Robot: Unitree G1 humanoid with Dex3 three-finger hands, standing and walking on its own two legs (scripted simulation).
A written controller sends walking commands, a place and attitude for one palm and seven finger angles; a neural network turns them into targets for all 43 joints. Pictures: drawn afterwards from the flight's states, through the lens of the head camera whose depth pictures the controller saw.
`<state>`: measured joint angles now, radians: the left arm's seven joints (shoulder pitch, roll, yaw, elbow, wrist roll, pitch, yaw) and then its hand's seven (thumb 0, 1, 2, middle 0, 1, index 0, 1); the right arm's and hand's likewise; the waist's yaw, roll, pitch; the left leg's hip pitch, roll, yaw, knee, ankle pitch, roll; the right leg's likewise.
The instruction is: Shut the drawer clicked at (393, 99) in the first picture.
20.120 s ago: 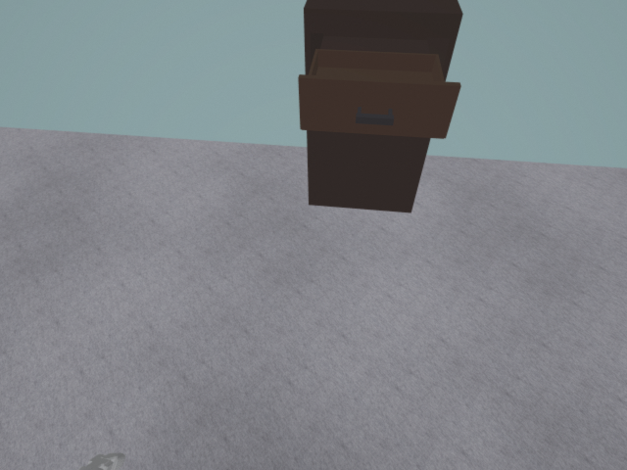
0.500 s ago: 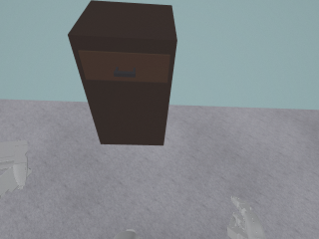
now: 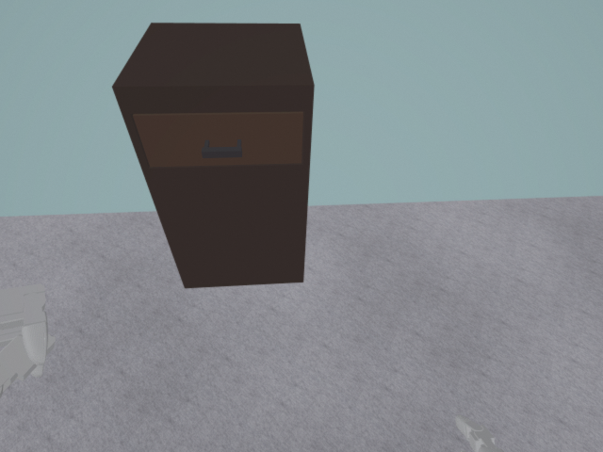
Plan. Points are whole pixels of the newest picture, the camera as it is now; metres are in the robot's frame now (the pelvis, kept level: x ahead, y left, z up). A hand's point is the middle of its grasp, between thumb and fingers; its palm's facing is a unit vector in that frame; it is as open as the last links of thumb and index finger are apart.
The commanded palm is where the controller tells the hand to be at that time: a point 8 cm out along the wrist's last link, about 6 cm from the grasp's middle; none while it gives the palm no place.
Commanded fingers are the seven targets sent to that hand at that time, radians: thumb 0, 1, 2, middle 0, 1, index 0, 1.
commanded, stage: let the arm hang, fingers relaxed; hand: left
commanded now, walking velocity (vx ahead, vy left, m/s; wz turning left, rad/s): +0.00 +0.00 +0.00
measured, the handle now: (222, 147) +0.85 +0.24 -0.08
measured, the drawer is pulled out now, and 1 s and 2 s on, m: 0.00 0.00 0.00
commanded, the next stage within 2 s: look to check the result in 1.16 s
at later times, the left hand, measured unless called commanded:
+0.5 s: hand out of the picture -0.06 +0.19 -0.17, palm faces +0.06 -0.97 -0.24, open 3.9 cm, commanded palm none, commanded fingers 0.00 0.90 0.90 -0.48 -0.60 -0.48 -0.60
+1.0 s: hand out of the picture +0.00 +0.15 -0.17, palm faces +0.06 -0.98 -0.20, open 7.2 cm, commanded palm none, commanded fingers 0.00 0.90 0.90 -0.20 -0.30 -0.20 -0.30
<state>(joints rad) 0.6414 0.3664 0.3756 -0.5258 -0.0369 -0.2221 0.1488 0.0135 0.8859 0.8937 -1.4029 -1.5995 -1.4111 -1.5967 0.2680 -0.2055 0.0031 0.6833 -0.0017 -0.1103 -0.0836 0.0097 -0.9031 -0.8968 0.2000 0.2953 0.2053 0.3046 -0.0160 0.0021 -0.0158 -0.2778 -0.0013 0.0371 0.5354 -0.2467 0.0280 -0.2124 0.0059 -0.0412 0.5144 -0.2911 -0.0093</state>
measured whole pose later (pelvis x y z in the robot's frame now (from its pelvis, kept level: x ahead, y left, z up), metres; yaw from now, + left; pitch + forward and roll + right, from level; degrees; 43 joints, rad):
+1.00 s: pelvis -0.01 -0.02 +0.01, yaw +2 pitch -2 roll +0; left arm 0.25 0.14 0.01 1.13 0.01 0.00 0.04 0.01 0.93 0.89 -0.21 -0.32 -0.22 -0.31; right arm 0.31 -0.10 0.00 1.15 -0.02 0.01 -0.03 0.00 -0.91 -0.90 0.20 0.29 0.20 0.30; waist -0.01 0.02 0.03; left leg -0.22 0.00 0.00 0.42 -0.17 0.00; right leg -0.16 0.01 -0.07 0.43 -0.25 -0.04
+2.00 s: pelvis +0.01 -0.03 +0.01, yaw +1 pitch -2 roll +0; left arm 0.24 0.18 0.02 1.13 0.00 -0.01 0.03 0.00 0.91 0.89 -0.20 -0.30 -0.20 -0.30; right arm 0.24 -0.17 -0.01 1.15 -0.01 0.01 -0.04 0.00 -0.91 -0.90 0.20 0.29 0.20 0.30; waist -0.01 0.02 0.05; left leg -0.17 0.02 0.00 0.39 -0.18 -0.02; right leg -0.10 0.03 -0.07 0.38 -0.25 -0.05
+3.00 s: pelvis +0.02 -0.03 +0.01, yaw +1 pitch -2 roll +0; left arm 0.22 0.20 0.02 1.14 0.00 -0.01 0.02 0.01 0.91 0.89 -0.20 -0.30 -0.20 -0.30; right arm 0.22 -0.20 -0.01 1.16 -0.01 0.00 -0.04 0.00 -0.91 -0.90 0.20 0.29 0.20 0.30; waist 0.00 0.02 0.05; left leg -0.14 0.01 0.01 0.35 -0.18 -0.01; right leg -0.08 0.03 -0.06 0.34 -0.24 -0.05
